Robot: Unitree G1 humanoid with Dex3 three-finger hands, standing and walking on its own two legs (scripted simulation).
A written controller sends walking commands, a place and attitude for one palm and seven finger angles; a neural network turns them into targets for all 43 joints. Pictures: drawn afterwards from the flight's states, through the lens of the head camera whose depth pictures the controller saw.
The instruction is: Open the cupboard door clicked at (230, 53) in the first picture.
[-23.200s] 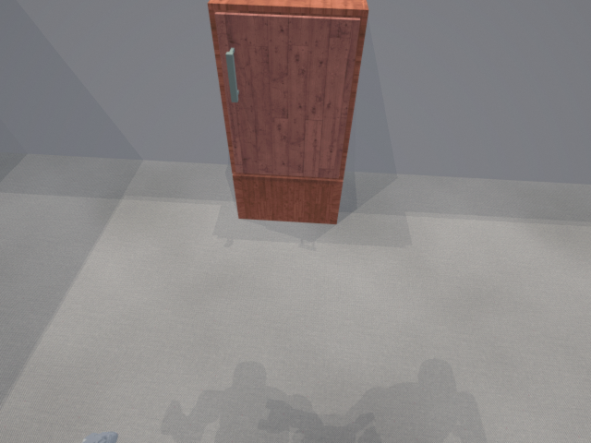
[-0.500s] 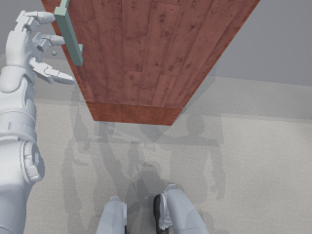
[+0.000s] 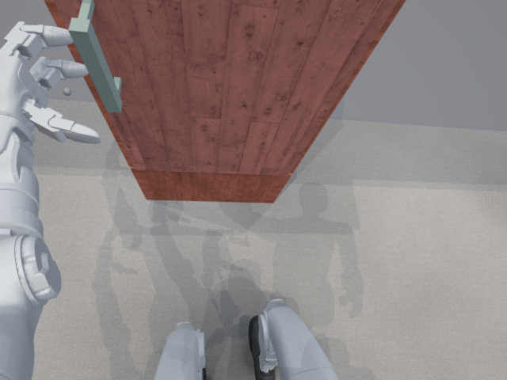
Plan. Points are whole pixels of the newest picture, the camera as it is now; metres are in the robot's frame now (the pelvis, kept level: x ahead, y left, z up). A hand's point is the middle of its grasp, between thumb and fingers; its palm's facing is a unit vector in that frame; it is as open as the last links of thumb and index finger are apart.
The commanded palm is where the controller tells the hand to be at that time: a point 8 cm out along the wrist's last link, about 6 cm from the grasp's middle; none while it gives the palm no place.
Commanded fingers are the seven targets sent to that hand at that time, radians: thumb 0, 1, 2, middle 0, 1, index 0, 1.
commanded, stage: move the hooked fingers beside the handle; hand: left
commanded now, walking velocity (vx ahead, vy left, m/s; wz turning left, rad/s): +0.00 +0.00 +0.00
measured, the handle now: (102, 61) +0.57 +0.18 +0.06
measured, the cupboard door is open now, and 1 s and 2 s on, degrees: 0 0 0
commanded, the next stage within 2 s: slide the fingers in behind the handle in 1.04 s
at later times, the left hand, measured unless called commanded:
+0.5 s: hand (56, 92) +0.51 +0.23 +0.06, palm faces -0.07 -1.00 -0.02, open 14.0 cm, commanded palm +0.50 +0.26 +0.05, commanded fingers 0.00 -0.50 0.30 -0.30 -1.20 -0.30 -1.20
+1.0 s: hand (51, 93) +0.51 +0.24 +0.06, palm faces -0.08 -1.00 -0.02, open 14.0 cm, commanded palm +0.50 +0.26 +0.05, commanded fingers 0.00 -0.50 0.30 -0.30 -1.20 -0.30 -1.20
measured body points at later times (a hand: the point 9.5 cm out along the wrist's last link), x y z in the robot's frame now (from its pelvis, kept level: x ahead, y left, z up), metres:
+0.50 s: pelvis -0.01 -0.01 -0.01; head +0.16 +0.03 +0.41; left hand +0.51 +0.28 +0.06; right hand -0.01 -0.27 -0.10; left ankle -0.03 +0.09 -0.63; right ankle +0.05 -0.13 -0.63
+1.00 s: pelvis -0.01 +0.00 -0.01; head +0.16 +0.04 +0.40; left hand +0.51 +0.29 +0.06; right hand -0.01 -0.26 -0.10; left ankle -0.03 +0.09 -0.63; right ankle +0.05 -0.13 -0.63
